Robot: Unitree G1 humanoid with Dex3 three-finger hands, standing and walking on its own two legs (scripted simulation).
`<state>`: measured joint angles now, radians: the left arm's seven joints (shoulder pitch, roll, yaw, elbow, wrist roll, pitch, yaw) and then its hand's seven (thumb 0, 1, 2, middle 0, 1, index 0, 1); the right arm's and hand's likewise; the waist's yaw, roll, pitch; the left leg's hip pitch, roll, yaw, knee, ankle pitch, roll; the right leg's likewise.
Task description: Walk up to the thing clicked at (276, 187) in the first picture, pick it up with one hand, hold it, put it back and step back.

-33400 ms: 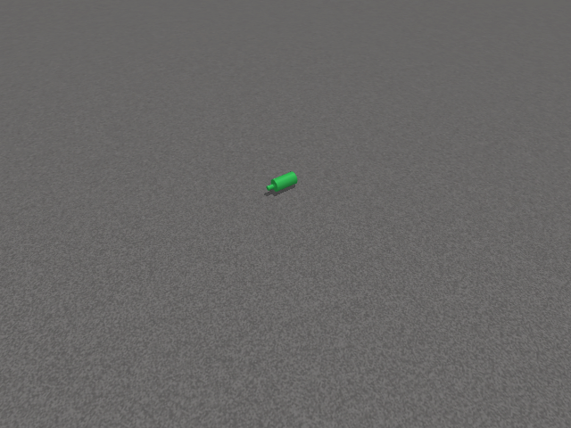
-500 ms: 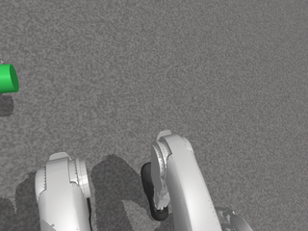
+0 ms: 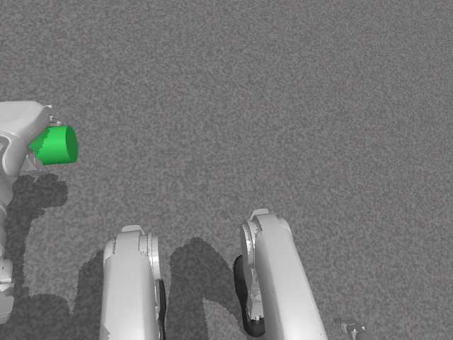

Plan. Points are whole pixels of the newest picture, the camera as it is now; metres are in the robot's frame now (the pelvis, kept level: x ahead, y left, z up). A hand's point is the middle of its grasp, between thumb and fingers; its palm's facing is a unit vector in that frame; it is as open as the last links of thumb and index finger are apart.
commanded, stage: lift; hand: left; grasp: from above
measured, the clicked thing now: (21, 147) +0.47 +0.33 -0.14
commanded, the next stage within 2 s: hold in 1.18 s
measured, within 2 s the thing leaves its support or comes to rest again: neither
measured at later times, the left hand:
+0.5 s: hand out of the picture +0.38 +0.26 +0.11, palm faces -0.44 -0.08 -0.90, open 9.6 cm
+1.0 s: hand out of the picture +0.38 +0.23 +0.23, palm faces -0.43 -0.08 -0.90, open 9.5 cm
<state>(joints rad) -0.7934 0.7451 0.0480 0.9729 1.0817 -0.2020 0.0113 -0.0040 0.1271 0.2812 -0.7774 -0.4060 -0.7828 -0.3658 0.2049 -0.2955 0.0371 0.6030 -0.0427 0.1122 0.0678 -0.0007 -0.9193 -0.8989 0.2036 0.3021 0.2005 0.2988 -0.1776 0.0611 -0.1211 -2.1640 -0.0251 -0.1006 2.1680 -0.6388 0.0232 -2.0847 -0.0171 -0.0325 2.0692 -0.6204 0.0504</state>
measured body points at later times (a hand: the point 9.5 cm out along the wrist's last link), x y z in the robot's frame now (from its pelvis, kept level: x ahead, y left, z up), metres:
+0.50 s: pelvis +0.01 -0.01 +0.17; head +0.14 +0.01 +0.60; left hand +0.40 +0.27 +0.16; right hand +0.14 -0.26 +0.05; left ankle +0.09 +0.11 -0.37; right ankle +0.11 -0.15 -0.37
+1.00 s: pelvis +0.05 -0.01 +0.30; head +0.12 -0.01 +0.74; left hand +0.39 +0.23 +0.28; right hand +0.16 -0.28 +0.17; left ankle +0.08 +0.11 -0.37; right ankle +0.11 -0.15 -0.37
